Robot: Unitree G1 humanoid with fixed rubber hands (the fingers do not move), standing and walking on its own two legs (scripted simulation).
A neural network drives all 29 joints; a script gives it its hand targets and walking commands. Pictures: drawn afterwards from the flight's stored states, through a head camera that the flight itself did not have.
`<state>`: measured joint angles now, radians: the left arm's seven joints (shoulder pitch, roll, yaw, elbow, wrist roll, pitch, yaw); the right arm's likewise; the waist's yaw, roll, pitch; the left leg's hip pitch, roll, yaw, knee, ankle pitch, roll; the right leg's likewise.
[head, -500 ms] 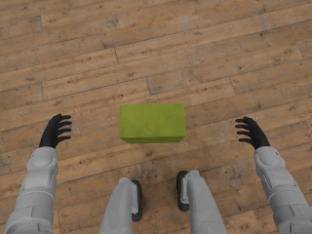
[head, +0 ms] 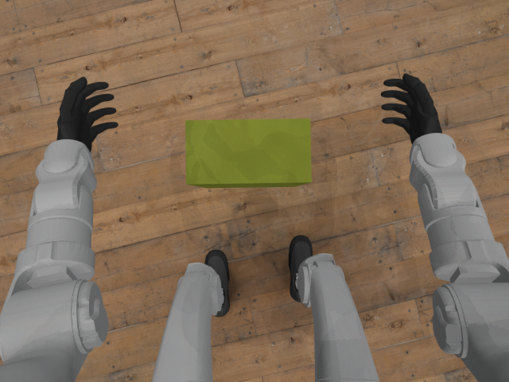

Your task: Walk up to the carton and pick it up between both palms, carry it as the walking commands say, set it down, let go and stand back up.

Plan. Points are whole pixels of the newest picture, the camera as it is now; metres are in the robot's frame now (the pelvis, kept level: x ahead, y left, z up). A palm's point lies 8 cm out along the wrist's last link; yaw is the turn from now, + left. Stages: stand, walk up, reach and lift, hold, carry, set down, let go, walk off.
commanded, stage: reach and lift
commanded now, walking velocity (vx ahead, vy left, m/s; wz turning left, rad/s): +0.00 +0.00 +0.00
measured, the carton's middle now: (249, 159) +0.46 +0.01 -0.51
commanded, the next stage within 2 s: none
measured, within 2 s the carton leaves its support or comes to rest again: neither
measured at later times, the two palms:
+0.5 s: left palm (115, 152) +0.45 +0.25 -0.23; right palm (376, 141) +0.44 -0.22 -0.24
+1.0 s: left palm (148, 159) +0.45 +0.24 -0.38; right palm (343, 155) +0.44 -0.21 -0.39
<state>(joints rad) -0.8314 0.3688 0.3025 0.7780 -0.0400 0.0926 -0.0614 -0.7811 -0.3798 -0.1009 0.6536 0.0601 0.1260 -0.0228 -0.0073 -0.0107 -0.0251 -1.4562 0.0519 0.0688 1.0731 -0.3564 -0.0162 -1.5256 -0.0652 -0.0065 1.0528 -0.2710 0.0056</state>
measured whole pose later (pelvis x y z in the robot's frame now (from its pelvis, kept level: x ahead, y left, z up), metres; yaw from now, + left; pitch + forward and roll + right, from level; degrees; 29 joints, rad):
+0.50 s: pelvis -0.03 +0.00 -0.09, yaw +2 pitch +53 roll +4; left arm -0.98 0.37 0.36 0.84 -0.04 0.10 -0.09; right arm -0.90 -0.35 -0.16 0.66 0.06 0.13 -0.02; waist -0.01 -0.03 -0.10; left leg -1.90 0.06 0.07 1.41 -0.43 -0.01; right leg -1.98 -0.07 0.03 1.39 -0.33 0.01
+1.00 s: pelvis -0.05 +0.00 -0.20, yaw +2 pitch +49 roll +3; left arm -1.15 0.41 0.29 0.88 -0.08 0.12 -0.05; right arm -1.06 -0.35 -0.16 0.67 0.08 0.16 -0.08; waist -0.01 -0.01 0.13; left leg -2.17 0.06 0.04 1.86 -0.53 -0.01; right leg -2.25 -0.07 0.04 1.81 -0.42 0.00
